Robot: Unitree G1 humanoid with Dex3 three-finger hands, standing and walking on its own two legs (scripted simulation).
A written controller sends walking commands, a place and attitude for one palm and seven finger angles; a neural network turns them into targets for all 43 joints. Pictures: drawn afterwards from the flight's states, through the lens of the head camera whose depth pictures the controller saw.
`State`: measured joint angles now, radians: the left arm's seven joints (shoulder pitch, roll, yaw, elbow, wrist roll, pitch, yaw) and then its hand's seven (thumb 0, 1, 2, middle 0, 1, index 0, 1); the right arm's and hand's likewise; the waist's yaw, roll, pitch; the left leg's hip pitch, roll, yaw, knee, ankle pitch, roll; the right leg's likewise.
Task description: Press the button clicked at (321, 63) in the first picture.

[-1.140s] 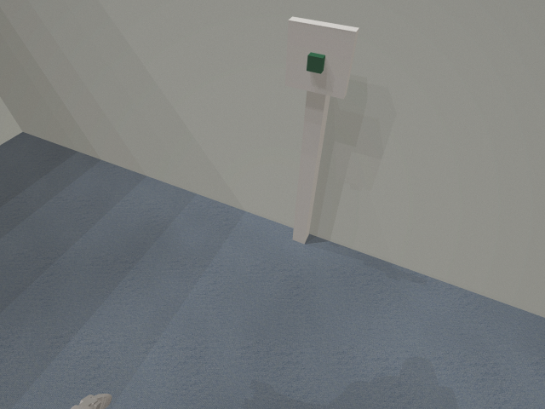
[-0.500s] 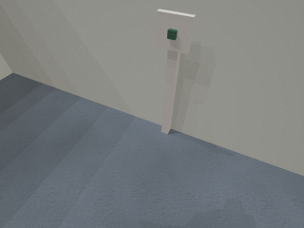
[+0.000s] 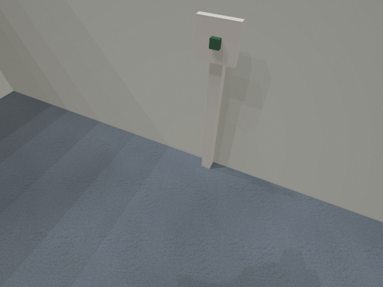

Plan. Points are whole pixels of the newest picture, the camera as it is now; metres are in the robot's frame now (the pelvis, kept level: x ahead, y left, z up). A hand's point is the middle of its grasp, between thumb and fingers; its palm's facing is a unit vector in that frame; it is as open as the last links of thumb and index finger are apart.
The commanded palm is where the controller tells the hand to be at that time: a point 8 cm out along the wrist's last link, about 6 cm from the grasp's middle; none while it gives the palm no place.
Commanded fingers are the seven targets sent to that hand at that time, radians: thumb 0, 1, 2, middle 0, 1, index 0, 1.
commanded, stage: look at it before walking up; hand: left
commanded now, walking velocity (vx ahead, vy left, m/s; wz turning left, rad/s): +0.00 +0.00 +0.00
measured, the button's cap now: (215, 43) +0.95 -0.04 +0.08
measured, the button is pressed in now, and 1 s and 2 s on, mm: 0 0 0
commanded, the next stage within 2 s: turn to face it in 0.30 s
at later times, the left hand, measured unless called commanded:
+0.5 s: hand out of the picture +0.07 +0.25 -0.16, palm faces -0.03 -0.94 -0.34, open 7.4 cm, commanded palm none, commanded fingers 0.00 0.90 0.90 -0.20 -0.30 -0.20 -0.30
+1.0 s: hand out of the picture +0.04 +0.16 -0.17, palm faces -0.15 -0.96 -0.25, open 7.4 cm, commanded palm none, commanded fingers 0.00 0.90 0.90 -0.20 -0.30 -0.20 -0.30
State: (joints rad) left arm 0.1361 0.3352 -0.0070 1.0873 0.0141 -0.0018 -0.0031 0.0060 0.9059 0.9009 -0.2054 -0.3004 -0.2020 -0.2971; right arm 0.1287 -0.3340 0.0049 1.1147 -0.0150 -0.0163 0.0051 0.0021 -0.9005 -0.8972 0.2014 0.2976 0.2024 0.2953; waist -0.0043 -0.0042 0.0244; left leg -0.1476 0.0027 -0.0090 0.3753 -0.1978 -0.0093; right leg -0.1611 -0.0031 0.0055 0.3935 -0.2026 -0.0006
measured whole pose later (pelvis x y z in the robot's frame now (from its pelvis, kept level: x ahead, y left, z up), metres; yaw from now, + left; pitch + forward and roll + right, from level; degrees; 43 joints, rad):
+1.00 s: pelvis -0.02 -0.03 -0.01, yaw -11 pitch +0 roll +2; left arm 0.27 0.17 0.03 0.96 0.02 0.03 0.01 0.00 0.91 0.90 -0.21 -0.30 -0.20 -0.30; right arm 0.17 -0.23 -0.05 1.01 -0.02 0.05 -0.01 0.00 -0.90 -0.90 0.20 0.30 0.20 0.29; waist 0.02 0.02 0.07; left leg -0.45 0.03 0.00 1.07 -0.35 -0.05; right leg -0.29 0.06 0.05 0.49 -0.20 -0.07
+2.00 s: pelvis +0.09 -0.03 +0.00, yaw -17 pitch +0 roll -1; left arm 0.24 0.16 0.06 1.02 0.02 -0.08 0.03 -0.04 0.97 0.90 -0.21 -0.30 -0.20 -0.30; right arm 0.39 -0.15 -0.06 1.12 -0.03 -0.01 0.01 0.01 -0.91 -0.90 0.20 0.30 0.20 0.29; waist -0.03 0.02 0.00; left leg -0.49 0.11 0.08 1.03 -0.29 -0.01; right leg -0.12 -0.04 -0.17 0.41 -0.28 -0.01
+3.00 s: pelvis +0.40 -0.06 -0.01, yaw -18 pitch -1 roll +1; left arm 0.10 0.13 0.04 0.99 0.02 -0.01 0.05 -0.02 0.93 0.90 -0.21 -0.30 -0.20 -0.30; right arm 0.23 -0.16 -0.07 1.08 -0.01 0.05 -0.02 0.00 -0.91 -0.90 0.20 0.30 0.20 0.29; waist -0.02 0.03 0.10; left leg -0.44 0.03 0.02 1.10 -0.48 -0.05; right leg -0.34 -0.06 -0.16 0.52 -0.16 -0.06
